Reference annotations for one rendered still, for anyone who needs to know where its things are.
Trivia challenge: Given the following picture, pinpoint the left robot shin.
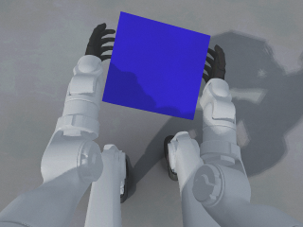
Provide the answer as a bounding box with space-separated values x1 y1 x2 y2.
101 144 125 195

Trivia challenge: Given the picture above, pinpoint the left robot hand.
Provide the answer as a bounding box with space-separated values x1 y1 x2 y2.
85 23 116 61

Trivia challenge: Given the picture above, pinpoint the right robot foot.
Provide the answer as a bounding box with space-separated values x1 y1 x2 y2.
164 135 178 181

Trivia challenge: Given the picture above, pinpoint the left robot forearm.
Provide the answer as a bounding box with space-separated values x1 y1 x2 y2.
41 55 104 176

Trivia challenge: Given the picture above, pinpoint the right robot hand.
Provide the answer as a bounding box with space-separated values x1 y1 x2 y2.
202 44 226 84

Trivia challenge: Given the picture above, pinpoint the carton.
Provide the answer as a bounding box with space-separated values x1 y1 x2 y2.
102 11 211 120

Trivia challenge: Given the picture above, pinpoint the right robot forearm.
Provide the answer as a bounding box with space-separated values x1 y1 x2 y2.
199 78 248 179

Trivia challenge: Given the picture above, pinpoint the robot right upper arm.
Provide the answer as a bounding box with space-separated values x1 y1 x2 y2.
192 163 303 227

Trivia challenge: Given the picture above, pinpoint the robot left upper arm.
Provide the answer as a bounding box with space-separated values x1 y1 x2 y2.
0 139 104 227

